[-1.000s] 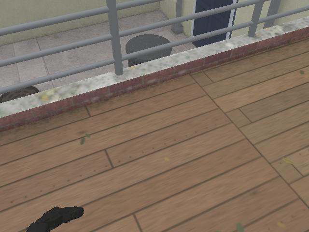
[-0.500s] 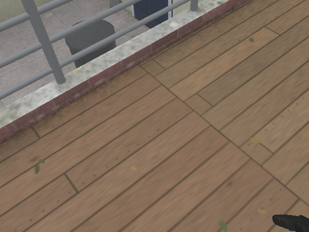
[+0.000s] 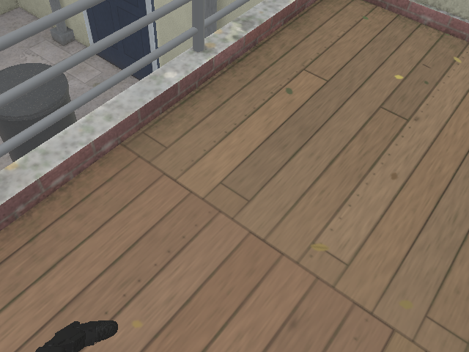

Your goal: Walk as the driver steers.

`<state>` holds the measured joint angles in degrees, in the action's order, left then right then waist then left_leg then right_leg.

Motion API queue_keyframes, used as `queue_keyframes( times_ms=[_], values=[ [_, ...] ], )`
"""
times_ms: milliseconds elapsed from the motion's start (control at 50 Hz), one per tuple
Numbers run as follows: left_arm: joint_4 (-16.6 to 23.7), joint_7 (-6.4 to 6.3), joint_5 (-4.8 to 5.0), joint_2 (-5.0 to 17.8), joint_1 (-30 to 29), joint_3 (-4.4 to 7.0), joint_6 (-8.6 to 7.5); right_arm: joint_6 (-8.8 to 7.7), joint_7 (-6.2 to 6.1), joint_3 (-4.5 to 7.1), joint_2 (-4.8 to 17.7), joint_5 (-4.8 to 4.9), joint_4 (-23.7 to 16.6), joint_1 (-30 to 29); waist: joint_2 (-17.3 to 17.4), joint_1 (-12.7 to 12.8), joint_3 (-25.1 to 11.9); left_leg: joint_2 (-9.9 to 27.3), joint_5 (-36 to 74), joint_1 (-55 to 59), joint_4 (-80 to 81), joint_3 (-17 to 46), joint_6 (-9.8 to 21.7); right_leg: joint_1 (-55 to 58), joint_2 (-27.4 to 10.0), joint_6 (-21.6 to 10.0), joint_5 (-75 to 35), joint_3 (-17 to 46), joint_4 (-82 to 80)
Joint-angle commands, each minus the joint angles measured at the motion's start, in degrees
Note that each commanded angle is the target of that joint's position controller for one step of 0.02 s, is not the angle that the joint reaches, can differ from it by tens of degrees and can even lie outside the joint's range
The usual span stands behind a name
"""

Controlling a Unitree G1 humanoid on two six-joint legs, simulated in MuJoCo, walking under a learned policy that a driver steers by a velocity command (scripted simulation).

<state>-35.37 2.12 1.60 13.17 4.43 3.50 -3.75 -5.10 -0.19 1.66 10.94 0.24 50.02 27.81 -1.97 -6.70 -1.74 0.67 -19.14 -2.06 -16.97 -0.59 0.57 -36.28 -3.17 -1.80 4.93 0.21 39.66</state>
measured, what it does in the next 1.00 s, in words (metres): walks ahead: right foot, then left foot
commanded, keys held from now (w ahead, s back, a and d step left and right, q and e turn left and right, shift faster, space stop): w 0.68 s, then w+e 0.26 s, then e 0.06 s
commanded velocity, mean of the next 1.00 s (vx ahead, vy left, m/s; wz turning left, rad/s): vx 0.49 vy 0.00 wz -0.10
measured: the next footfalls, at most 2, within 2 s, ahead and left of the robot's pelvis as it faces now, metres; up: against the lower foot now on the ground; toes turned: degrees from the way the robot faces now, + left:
right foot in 0.10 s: +0.18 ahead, -0.13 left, +0.00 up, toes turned -1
left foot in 0.58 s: +0.49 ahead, +0.13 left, +0.00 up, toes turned +2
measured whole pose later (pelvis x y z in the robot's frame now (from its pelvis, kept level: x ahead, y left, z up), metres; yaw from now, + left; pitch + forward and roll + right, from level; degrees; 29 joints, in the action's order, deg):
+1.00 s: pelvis +0.52 +0.03 +0.00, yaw -7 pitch +3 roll +1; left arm -41.6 1.3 0.4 14.2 7.1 3.6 -2.3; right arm -4.8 -0.3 2.8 14.3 -1.5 49.1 19.0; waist -2.4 -4.3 -1.2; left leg -1.5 -15.0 -2.3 -14.1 -9.1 2.1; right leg -40.6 -4.5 -1.0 -3.4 2.8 42.3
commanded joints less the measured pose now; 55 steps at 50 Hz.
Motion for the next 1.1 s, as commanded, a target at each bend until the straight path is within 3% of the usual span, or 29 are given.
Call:
queue_keyframes(
  times_ms=[20, 40, 80, 100, 120, 140, 160, 200, 240, 300, 360, 400, 480, 520, 560, 580, 600, 620, 640, 660, 680, 700, 760, 780, 880, 940, 1000, 1060, 1100],
  values=[
    [7.16, 1.02, 0.43, 2.04, -10.76, -0.12, -1.49, 0.44, -0.18, 2.74, 12.17, 1.14, -2.41, 0.36, 10.57, 0.03, 4.06, 12.66, 21.45, 0.51, 2.44, 9.17, 10.08, 2.76, 3.40, -0.35, 3.86, -3.83, -6.87],
    [6.91, 1.21, 0.68, 2.68, -9.64, 0.34, -1.46, 0.83, -0.03, 2.39, 10.79, 1.92, -2.08, 0.63, 11.70, 1.38, 3.20, 12.93, 30.09, 1.63, -0.48, 9.10, 9.44, 6.63, 4.43, -1.05, 5.27, -3.99, -9.34],
    [3.27, 0.42, -0.01, 6.03, 3.05, 2.28, -1.40, 1.12, -0.64, 2.27, 11.02, 2.39, -2.15, -1.33, 11.10, 8.73, -3.89, 10.32, 49.03, -0.80, -13.90, 5.36, 6.89, 25.37, 5.93, -4.16, 0.92, -4.39, -14.66],
    [1.12, -0.46, -0.98, 10.00, 15.48, 3.49, -1.24, 0.62, -0.88, 1.91, 10.38, 1.22, -4.23, -4.08, 7.62, 14.42, -12.75, 8.15, 37.90, -13.80, -29.57, 3.39, 4.92, 45.12, -3.80, -7.91, -1.86, 6.53, -11.39],
    [0.09, -0.99, -1.84, 16.51, 21.08, 4.79, -1.19, -0.91, -0.77, -0.21, 4.38, 0.14, -6.12, 0.28, -12.20, 13.37, -21.81, -0.48, 4.26, -37.69, -51.19, 1.55, 1.04, 65.12, -19.24, -17.72, 3.26, 31.73, -14.46],
    [-0.59, -1.07, -1.66, 10.83, 22.50, 3.41, -1.10, -2.20, -0.44, 1.22, 9.08, 0.66, -5.18, -1.14, -11.01, 14.48, -22.06, 0.01, -11.85, -44.56, -58.71, 7.74, 1.36, 62.90, -20.48, -19.14, 5.75, 40.07, -19.67],
    [-1.07, -1.31, -1.43, 8.62, 18.52, 2.38, -1.00, -2.45, -0.26, 2.14, 10.81, 1.81, -6.91, -7.13, -7.41, 13.32, -12.23, 3.06, -7.08, -48.63, -61.26, 6.24, 1.56, 54.82, -17.76, -16.42, 3.13, 29.99, -19.97],
    [-0.86, -0.45, -1.05, 5.58, 11.41, 1.34, -1.04, -2.01, -0.27, 1.77, 9.15, 0.08, -7.78, -11.64, -0.97, 9.23, -3.69, 6.45, 0.97, -45.51, -56.34, 4.88, 1.23, 38.56, -12.80, -14.24, 0.44, 20.46, -24.72],
    [-1.38, 0.25, -1.56, 4.10, 8.59, 1.05, -1.68, -0.48, 0.02, 1.68, 6.86, 0.09, -7.53, -9.66, -3.47, 5.49, -0.54, 8.28, 4.54, -40.52, -53.42, 5.35, 0.79, 28.96, -9.96, -13.37, 0.57, 15.68, -29.23],
    [-3.46, -0.20, -1.57, 5.88, 9.26, 1.50, -2.05, 0.77, 0.30, 1.60, 6.03, -0.37, -8.57, -12.57, -1.61, 4.09, 2.40, 8.37, 10.03, -42.22, -49.37, 4.01, -0.98, 23.90, -8.86, -13.24, -4.77, 10.01, -31.71],
    [-5.06, -1.28, -1.58, 6.82, 11.20, 1.48, -1.84, 0.39, 0.48, 1.02, 5.11, -0.70, -10.08, -18.87, -1.74, 5.67, 3.38, 7.68, 21.11, -39.56, -36.29, 2.58, -1.41, 21.05, -6.12, -10.91, -8.36, 4.42, -30.84],
    [-6.16, -2.07, -1.10, 7.84, 13.63, 1.70, -1.79, -0.08, 1.00, 0.60, 4.48, -0.10, -10.97, -23.83, -1.50, 7.46, 3.58, 5.71, 25.64, -35.03, -27.03, 1.25, -0.94, 20.78, -5.74, -9.78, -5.60, 3.20, -31.23],
    [-7.97, -2.48, 0.11, 10.83, 16.09, 2.63, -1.50, -0.37, 1.83, 1.33, 7.61, 0.53, -12.82, -28.89, -2.10, 8.70, 4.72, 4.58, 21.81, -33.97, -17.95, 2.49, 0.57, 29.51, -9.91, -8.36, -1.60, 5.60, -28.91],
    [-8.84, -2.66, 0.00, 11.07, 16.43, 2.86, -0.78, -0.64, 2.37, 1.70, 8.37, 0.31, -13.02, -27.96, -2.41, 7.81, 3.96, 3.65, 17.53, -31.82, -15.79, 1.72, 2.26, 33.46, -11.60, -7.53, -5.55, 6.49, -25.85],
    [-8.43, -2.57, -0.96, 11.19, 14.98, 2.72, 0.09, -0.51, 2.36, 3.49, 12.14, -0.66, -10.80, -17.83, -2.34, 2.85, -1.89, -0.30, 13.18, -17.84, -13.72, -2.38, 4.41, 33.44, -7.25, -5.31, -21.49, 3.39, -12.23],
    [-7.61, -2.79, -1.92, 8.50, 15.89, 1.62, 0.24, -0.42, 1.88, 4.75, 15.87, -1.03, -8.65, -7.09, 1.73, -0.73, -10.00, 5.56, 18.06, -0.56, -16.51, 3.97, 7.15, 24.42, -3.75, -3.17, -15.58, 0.28, 4.34],
    [-6.51, -2.33, -2.02, 1.49, 24.58, -0.56, -0.79, -0.34, 1.72, 5.88, 22.17, -1.66, -8.01, -2.62, 18.70, 2.58, -18.43, 20.30, 8.66, 21.41, -10.42, 31.61, 17.32, 0.68, 6.15, 1.56, 14.86, -0.70, 29.01],
    [-8.30, -2.03, -0.99, 4.40, 24.11, -0.07, -1.92, -0.17, 1.85, 4.75, 16.82, 0.13, -7.89, -0.52, 19.84, 0.20, -23.86, 21.93, -1.03, 23.95, -1.05, 45.95, 19.14, -6.44, 6.29, 1.48, 26.89, 7.20, 37.69],
    [-6.73, -1.86, 0.59, 8.75, 18.06, 1.11, -2.36, -0.11, 1.58, 3.77, 14.02, 0.27, -8.36, -4.48, 14.25, 0.28, -14.88, 20.07, -4.27, 17.75, -0.99, 37.76, 15.95, -12.04, 2.95, 0.75, 23.13, 6.60, 40.96],
    [-5.03, -2.26, 0.54, 8.67, 12.46, 0.87, -2.37, 0.31, 1.16, 3.29, 12.88, -0.16, -9.02, -8.61, 9.08, 1.47, -8.87, 18.10, -0.93, 8.26, -0.46, 29.68, 14.15, -11.13, -0.37, 0.34, 17.76, 4.52, 38.64],
    [-4.46, -2.59, -0.58, 8.34, 10.14, 0.76, -2.08, 0.37, 1.06, 2.60, 10.88, -0.96, -8.75, -11.08, 6.16, 3.05, -4.89, 16.55, 2.81, -0.86, 1.61, 25.06, 13.65, -7.84, -2.45, 0.25, 14.23, 3.95, 35.48],
    [-4.60, -2.69, -0.71, 7.66, 11.36, 0.99, -1.30, -0.09, 1.03, 2.19, 9.52, -1.60, -8.85, -13.13, 7.45, 5.65, -3.51, 14.79, 5.42, -6.70, 3.26, 21.08, 12.63, -3.49, -4.28, 0.03, 11.66, 4.99, 32.75],
    [-6.04, -2.85, -0.12, 5.79, 14.29, 0.95, 0.82, -1.68, 1.40, 2.19, 8.79, -1.22, -7.81, -13.96, 7.71, 7.74, -1.83, 13.32, 9.34, -11.32, 7.45, 12.93, 12.49, -1.36, -4.35, 0.21, 7.74, 5.63, 29.85],
    [-5.76, -3.07, -0.14, 5.82, 12.87, 1.14, 1.20, -1.93, 1.37, 2.68, 10.00, -1.31, -7.35, -14.22, 7.05, 7.60, -0.62, 12.90, 11.82, -11.80, 8.28, 10.18, 12.25, -2.54, -4.19, 0.57, 5.31, 6.15, 27.46],
    [-3.57, -2.07, -1.19, 4.34, 3.82, 0.83, 0.70, -1.45, 0.25, 3.23, 11.83, -2.29, -5.28, -11.08, 4.34, 4.80, 1.48, 13.09, 22.54, -6.95, 8.70, 1.12, 10.49, -6.69, -2.77, 1.62, -6.87, 6.25, 13.59],
    [-2.05, -0.97, -1.15, 2.91, -1.48, 0.26, 0.52, -0.74, -0.34, 3.30, 12.37, -1.80, -4.13, -9.09, 4.36, 2.37, 2.82, 13.39, 23.12, -4.16, 8.76, -2.49, 9.30, -5.78, -1.93, 1.13, -10.66, 3.03, 5.05],
    [-0.18, 0.05, -1.37, 2.28, -4.44, -0.01, 0.53, 0.45, -0.61, 3.30, 12.83, -1.26, -3.44, -9.26, 5.21, 1.77, 4.12, 13.29, 37.14, -1.52, 4.18, -5.93, 7.70, -2.65, -0.09, 0.12, -7.94, -0.55, -1.31],
    [1.18, 0.91, -1.81, 4.69, -1.88, 1.00, 0.70, 1.65, -1.37, 3.99, 15.12, -0.07, -4.13, -11.14, 8.77, 4.24, 0.34, 13.58, 55.07, 2.49, -5.26, -7.39, 5.76, 3.53, 3.64, -2.16, -0.22, -4.00, -4.40],
    [-1.65, 0.92, -2.13, 8.33, 10.18, 2.96, 0.68, 2.37, -2.17, 4.02, 15.49, 0.87, -5.21, -13.67, 7.90, 10.76, -5.17, 10.92, 57.92, 1.16, -21.30, -9.12, 2.99, 18.12, 7.78, -4.65, -4.53, -5.60, -13.36]
  ],
)
Over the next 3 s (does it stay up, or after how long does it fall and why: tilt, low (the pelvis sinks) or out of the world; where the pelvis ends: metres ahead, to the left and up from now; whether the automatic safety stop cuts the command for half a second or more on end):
stays up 1.13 -0.56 0.00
